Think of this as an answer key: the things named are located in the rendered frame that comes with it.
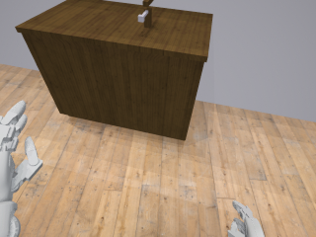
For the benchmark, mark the robot right hand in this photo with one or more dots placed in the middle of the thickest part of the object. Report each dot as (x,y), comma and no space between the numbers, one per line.
(251,226)

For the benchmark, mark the counter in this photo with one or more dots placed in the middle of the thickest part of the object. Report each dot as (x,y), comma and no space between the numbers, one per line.
(100,64)

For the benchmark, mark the tap lever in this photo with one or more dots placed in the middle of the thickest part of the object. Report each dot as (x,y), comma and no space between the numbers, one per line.
(141,18)

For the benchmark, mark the left robot forearm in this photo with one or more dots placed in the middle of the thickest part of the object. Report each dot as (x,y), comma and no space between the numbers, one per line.
(10,225)

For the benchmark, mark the robot left hand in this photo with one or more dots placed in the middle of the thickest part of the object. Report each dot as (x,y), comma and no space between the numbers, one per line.
(11,126)

